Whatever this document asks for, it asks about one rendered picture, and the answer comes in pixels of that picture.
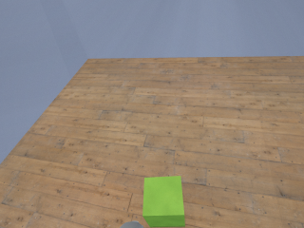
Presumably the carton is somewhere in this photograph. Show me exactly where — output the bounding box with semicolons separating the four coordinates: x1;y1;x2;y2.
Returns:
142;176;185;228

